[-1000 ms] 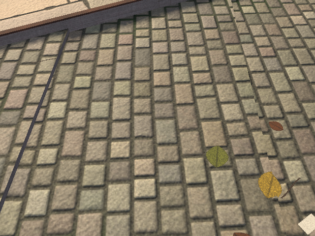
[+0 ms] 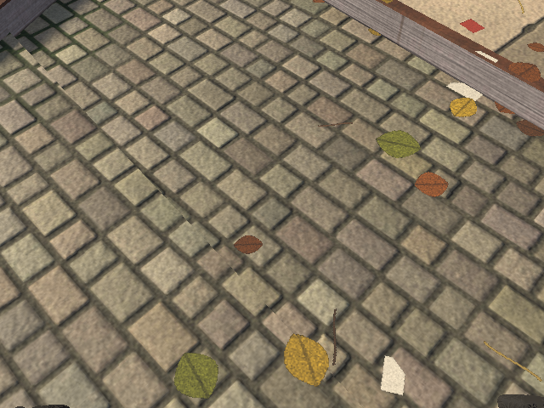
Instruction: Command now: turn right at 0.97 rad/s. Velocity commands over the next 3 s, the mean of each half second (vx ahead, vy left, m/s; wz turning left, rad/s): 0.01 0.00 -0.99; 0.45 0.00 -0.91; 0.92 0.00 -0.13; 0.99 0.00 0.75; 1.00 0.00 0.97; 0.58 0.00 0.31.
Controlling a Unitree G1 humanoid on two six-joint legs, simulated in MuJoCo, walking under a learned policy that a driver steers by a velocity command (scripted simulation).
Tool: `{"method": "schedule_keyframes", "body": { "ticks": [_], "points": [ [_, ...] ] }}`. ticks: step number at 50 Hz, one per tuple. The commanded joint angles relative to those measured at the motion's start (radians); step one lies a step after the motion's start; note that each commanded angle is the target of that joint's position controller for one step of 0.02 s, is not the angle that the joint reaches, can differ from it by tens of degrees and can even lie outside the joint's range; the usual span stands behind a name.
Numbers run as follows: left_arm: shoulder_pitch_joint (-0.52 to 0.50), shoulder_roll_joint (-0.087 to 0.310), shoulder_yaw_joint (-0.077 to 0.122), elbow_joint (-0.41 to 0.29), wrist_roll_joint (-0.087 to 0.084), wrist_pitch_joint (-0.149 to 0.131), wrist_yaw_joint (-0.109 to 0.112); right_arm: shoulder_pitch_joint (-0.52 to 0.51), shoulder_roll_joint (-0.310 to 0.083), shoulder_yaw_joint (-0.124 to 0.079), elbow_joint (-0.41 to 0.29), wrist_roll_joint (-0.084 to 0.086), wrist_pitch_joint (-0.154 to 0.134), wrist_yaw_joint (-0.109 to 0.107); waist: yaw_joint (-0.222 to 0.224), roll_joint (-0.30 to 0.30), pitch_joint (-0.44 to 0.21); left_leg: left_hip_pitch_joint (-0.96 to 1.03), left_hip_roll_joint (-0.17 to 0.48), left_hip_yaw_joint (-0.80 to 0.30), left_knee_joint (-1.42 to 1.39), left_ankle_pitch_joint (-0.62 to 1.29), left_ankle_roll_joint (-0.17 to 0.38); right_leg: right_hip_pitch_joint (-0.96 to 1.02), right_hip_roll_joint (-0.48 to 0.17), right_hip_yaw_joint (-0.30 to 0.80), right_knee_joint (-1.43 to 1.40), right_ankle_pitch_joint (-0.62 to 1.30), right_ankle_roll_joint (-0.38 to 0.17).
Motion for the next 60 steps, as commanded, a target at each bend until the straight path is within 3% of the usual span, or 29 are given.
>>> {"method": "schedule_keyframes", "body": {
  "ticks": [1,3,4,5,6,7,9,13,19,24,25,26,27,28,29,30,31,33,40,41,44,47,48,49,50,51,53,55,60],
  "points": [
    [-0.029,0.164,0.05,-0.088,-0.004,-0.005,-0.002,0.014,-0.101,-0.03,-0.062,0.004,-0.023,0.008,-0.009,-0.172,-0.167,0.069,-0.008,0.004,-0.119,0.002,0.015,0.17,-0.227,0.341,-0.111,0.085,-0.14],
    [-0.062,0.15,0.044,-0.098,-0.014,0.0,-0.006,0.083,-0.119,-0.044,-0.042,0.004,-0.027,0.011,-0.047,-0.157,-0.162,0.231,0.025,0.024,-0.32,0.136,0.036,0.098,-0.169,0.329,-0.059,0.013,-0.097],
    [-0.017,0.101,0.029,-0.097,-0.011,0.003,-0.01,0.106,-0.17,-0.058,-0.041,-0.007,-0.021,0.005,-0.026,-0.041,-0.195,0.37,0.187,-0.089,-0.373,0.158,0.094,-0.002,-0.099,0.252,0.076,-0.242,-0.053],
    [0.008,0.071,0.019,-0.121,-0.02,-0.001,-0.013,0.085,-0.235,-0.067,-0.042,-0.036,-0.007,-0.002,0.027,0.287,-0.154,0.399,0.384,-0.344,-0.443,0.252,0.246,-0.2,0.058,0.004,0.303,-0.454,0.006],
    [0.031,0.166,0.045,-0.106,0.001,-0.017,-0.022,0.041,-0.184,-0.058,-0.078,-0.056,-0.014,-0.006,0.028,0.272,-0.125,0.342,0.475,-0.419,-0.456,0.264,0.321,-0.257,-0.031,-0.017,0.534,-0.426,0.052],
    [0.042,0.209,0.06,-0.077,-0.003,-0.017,-0.028,-0.013,-0.129,-0.043,-0.106,-0.046,-0.013,-0.017,0.035,0.196,-0.107,0.311,0.433,-0.301,-0.437,0.238,0.3,-0.249,-0.072,-0.049,0.624,-0.353,0.069],
    [0.062,0.174,0.053,-0.045,0.0,-0.001,-0.027,-0.047,-0.097,-0.031,-0.122,-0.019,-0.001,-0.039,0.029,0.118,-0.071,0.301,0.329,-0.13,-0.414,0.182,0.239,-0.27,-0.102,-0.091,0.733,-0.238,0.095],
    [-0.023,0.095,0.017,-0.087,-0.018,0.0,-0.036,0.056,-0.131,-0.033,-0.106,-0.031,0.016,-0.052,-0.046,0.136,-0.059,0.399,0.32,0.025,-0.426,0.315,0.265,-0.336,-0.174,-0.198,0.652,-0.18,0.13],
    [-0.035,0.07,0.006,-0.095,-0.007,0.004,-0.049,0.061,-0.195,-0.06,-0.104,-0.023,0.025,-0.021,-0.056,0.175,-0.111,0.403,0.374,0.183,-0.408,0.396,0.258,-0.145,-0.221,-0.272,0.38,-0.189,0.121],
    [0.029,0.082,0.032,-0.065,-0.013,0.034,-0.062,0.047,-0.19,-0.07,-0.089,0.023,0.01,0.011,0.003,0.171,-0.125,0.385,0.403,0.281,-0.268,0.374,0.167,0.074,-0.175,-0.342,0.059,-0.102,0.034],
    [0.092,0.103,0.048,-0.04,-0.009,0.034,-0.053,0.079,-0.154,-0.064,-0.071,0.028,0.01,0.015,0.029,0.116,-0.138,0.314,0.363,0.328,-0.152,0.31,0.111,0.206,-0.147,-0.322,-0.039,-0.015,-0.005],
    [0.178,0.211,0.086,-0.025,-0.01,0.027,-0.038,0.102,-0.111,-0.053,-0.076,0.008,0.009,0.021,0.051,-0.107,-0.128,0.066,0.264,0.394,0.122,0.047,0.026,0.415,-0.265,-0.088,-0.124,0.335,-0.083],
    [0.146,0.337,0.096,-0.06,0.01,0.007,-0.033,0.048,-0.059,-0.029,-0.166,-0.036,0.003,0.015,-0.003,-0.378,-0.153,-0.285,0.114,0.313,0.387,-0.381,-0.044,0.519,-0.49,0.337,-0.108,0.561,-0.284],
    [0.153,0.281,0.087,-0.066,0.036,-0.029,-0.05,-0.042,-0.112,-0.042,-0.178,-0.032,-0.002,0.002,0.081,-0.232,-0.242,-0.308,0.102,0.125,0.531,-0.364,-0.031,0.47,-0.515,0.342,-0.149,0.471,-0.344],
    [0.132,0.249,0.07,-0.047,0.033,-0.05,-0.05,-0.067,-0.124,-0.045,-0.186,-0.01,-0.004,-0.005,0.056,-0.191,-0.195,-0.316,0.11,0.09,0.544,-0.272,-0.002,0.431,-0.46,0.261,-0.165,0.367,-0.294],
    [0.124,0.206,0.061,-0.026,-0.004,-0.059,-0.041,-0.021,-0.13,-0.05,-0.163,-0.006,-0.014,-0.005,0.024,-0.124,-0.177,-0.315,0.139,0.067,0.475,-0.157,0.025,0.407,-0.393,0.214,-0.193,0.019,-0.231],
    [0.102,0.168,0.044,-0.025,-0.025,-0.058,-0.037,-0.003,-0.154,-0.057,-0.15,-0.007,-0.021,-0.003,0.012,-0.103,-0.155,-0.296,0.147,0.063,0.404,-0.085,0.037,0.36,-0.375,0.219,-0.235,-0.282,-0.205],
    [0.073,0.161,0.027,-0.038,-0.013,-0.064,-0.029,-0.006,-0.154,-0.061,-0.145,-0.004,-0.038,0.013,-0.002,-0.145,-0.11,-0.245,0.106,0.075,0.319,0.019,0.036,0.282,-0.34,0.25,-0.302,-0.494,-0.199],
    [0.133,0.18,0.024,-0.002,-0.017,-0.087,-0.01,-0.085,-0.098,-0.037,-0.15,0.014,-0.097,0.04,0.022,-0.178,-0.032,-0.087,0.021,0.07,-0.045,0.123,0.0,0.184,-0.264,0.229,-0.279,-0.367,-0.183],
    [0.148,0.226,0.033,0.024,0.06,-0.062,-0.055,-0.029,-0.086,-0.013,-0.116,-0.071,-0.028,0.057,0.043,-0.241,-0.052,-0.044,0.026,0.149,0.008,0.075,-0.022,0.154,-0.197,0.207,-0.273,-0.421,-0.167],
    [0.119,0.183,0.018,0.009,0.04,-0.053,-0.095,-0.051,-0.097,-0.006,-0.154,-0.033,0.001,0.053,0.035,-0.202,-0.002,0.064,0.04,0.154,-0.07,0.04,-0.03,0.053,-0.199,0.258,-0.257,-0.413,-0.166],
    [0.065,0.141,0.0,0.013,0.041,-0.074,-0.074,0.172,-0.133,-0.016,-0.095,-0.034,-0.029,0.029,-0.09,-0.111,-0.034,0.406,0.076,0.134,-0.189,0.079,0.039,-0.087,-0.197,0.275,-0.141,-0.413,-0.126],
    [0.054,0.082,-0.021,0.013,0.043,-0.086,-0.068,0.321,-0.181,-0.028,-0.059,-0.056,-0.046,0.018,-0.159,0.031,-0.075,0.581,0.154,0.045,-0.248,-0.059,0.064,-0.196,-0.124,0.185,0.072,-0.416,-0.098],
    [0.018,-0.016,-0.051,-0.023,0.033,-0.103,-0.062,0.439,-0.291,-0.044,-0.048,-0.089,-0.057,0.008,-0.199,0.304,-0.121,0.673,0.387,-0.328,-0.427,-0.463,0.105,-0.331,0.016,0.008,0.461,-0.437,-0.058],
    [0.056,0.013,-0.05,-0.035,0.022,-0.105,-0.053,0.364,-0.32,-0.055,-0.054,-0.079,-0.056,0.021,-0.117,0.272,-0.062,0.592,0.488,-0.711,-0.572,-0.644,0.152,-0.495,0.02,-0.007,0.624,-0.337,-0.055],
    [0.036,0.067,-0.041,-0.002,0.036,-0.099,-0.054,0.294,-0.236,-0.038,-0.07,-0.058,-0.051,0.027,-0.08,0.112,0.014,0.531,0.467,-0.62,-0.545,-0.581,0.154,-0.507,-0.044,0.005,0.683,-0.221,-0.054],
    [0.036,0.099,-0.032,0.042,0.059,-0.1,-0.085,0.279,-0.149,-0.011,-0.06,-0.042,-0.058,0.028,-0.055,0.09,0.005,0.476,0.336,-0.32,-0.504,-0.362,0.131,-0.418,-0.088,-0.021,0.614,-0.113,-0.031],
    [0.002,0.087,-0.036,0.048,0.068,-0.095,-0.106,0.34,-0.132,0.001,-0.017,-0.034,-0.076,0.022,-0.069,0.159,0.027,0.457,0.275,-0.194,-0.535,-0.252,0.137,-0.393,-0.092,-0.036,0.565,-0.049,-0.012],
    [-0.178,0.066,-0.056,0.018,0.061,-0.097,-0.118,0.462,-0.123,0.006,0.056,-0.017,-0.097,0.028,-0.103,0.127,0.089,0.489,0.253,-0.024,-0.603,0.068,0.173,-0.421,-0.079,-0.116,0.336,0.065,0.007]
  ]
}}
